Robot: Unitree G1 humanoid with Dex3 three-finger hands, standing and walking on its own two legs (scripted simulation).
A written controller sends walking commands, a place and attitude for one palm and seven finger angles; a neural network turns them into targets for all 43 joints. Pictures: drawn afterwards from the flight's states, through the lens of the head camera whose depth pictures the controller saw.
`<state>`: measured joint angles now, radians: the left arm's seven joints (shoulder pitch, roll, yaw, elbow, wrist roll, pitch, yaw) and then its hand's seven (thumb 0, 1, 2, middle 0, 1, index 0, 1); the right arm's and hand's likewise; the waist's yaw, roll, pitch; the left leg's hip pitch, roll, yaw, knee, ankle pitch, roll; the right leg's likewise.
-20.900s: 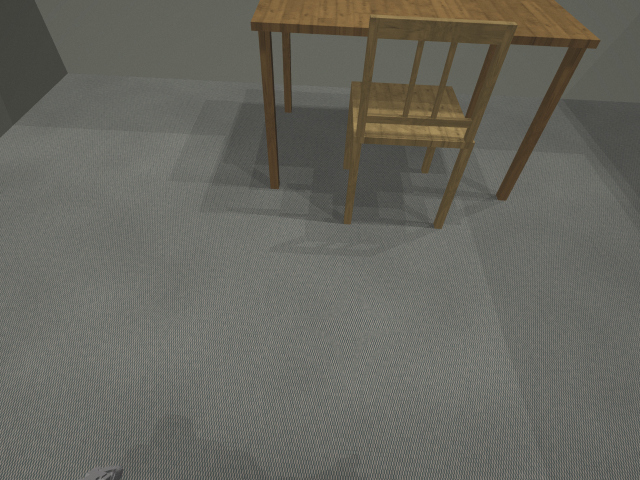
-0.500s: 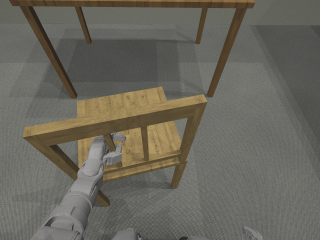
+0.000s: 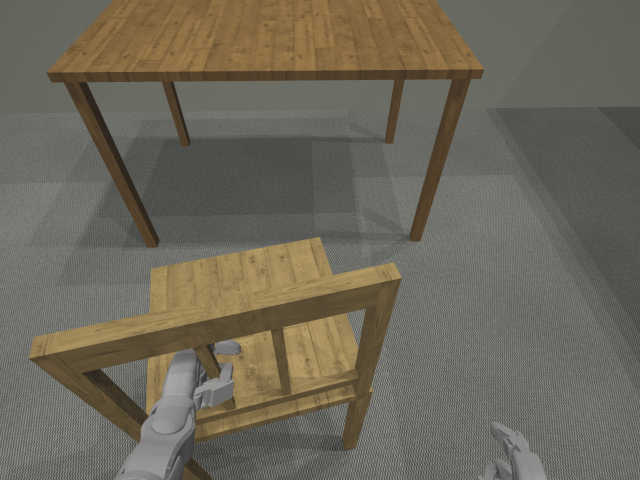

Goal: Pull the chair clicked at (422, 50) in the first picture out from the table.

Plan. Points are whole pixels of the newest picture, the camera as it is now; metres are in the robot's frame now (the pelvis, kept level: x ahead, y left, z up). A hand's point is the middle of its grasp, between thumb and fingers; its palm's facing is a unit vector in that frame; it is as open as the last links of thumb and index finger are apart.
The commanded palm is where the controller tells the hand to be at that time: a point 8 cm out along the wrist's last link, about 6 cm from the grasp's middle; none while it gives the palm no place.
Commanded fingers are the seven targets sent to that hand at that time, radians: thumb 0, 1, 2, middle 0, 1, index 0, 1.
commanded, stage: stop walking, hand still on the chair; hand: left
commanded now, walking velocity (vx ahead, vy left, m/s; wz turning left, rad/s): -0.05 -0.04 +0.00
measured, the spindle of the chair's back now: (216, 377) +0.28 +0.17 -0.10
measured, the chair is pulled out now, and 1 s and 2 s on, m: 0.63 0.63 0.63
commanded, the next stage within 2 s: open the thumb and straighten the fingers in 0.24 s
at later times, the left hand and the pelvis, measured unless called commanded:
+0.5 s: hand (222, 381) +0.26 +0.15 -0.07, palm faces +0.03 -0.99 -0.14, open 5.8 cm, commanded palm +0.23 +0.20 -0.05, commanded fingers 0.00 -0.19 0.38 -0.50 -1.45 -0.50 -1.45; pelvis +0.01 +0.00 -0.01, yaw +1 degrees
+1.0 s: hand (209, 382) +0.26 +0.17 -0.07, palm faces +0.05 -0.99 -0.16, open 16.5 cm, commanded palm +0.24 +0.22 -0.05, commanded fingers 0.00 -0.55 0.20 0.00 0.00 0.00 0.00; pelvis +0.03 +0.01 -0.04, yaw +2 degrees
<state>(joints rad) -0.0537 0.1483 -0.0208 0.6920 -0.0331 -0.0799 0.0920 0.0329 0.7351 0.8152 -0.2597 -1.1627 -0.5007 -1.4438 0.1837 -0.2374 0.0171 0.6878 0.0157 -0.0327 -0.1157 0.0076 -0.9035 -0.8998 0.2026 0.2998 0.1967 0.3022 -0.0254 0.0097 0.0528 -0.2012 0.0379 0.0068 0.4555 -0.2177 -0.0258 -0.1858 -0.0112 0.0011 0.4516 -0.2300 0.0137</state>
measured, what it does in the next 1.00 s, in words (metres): stands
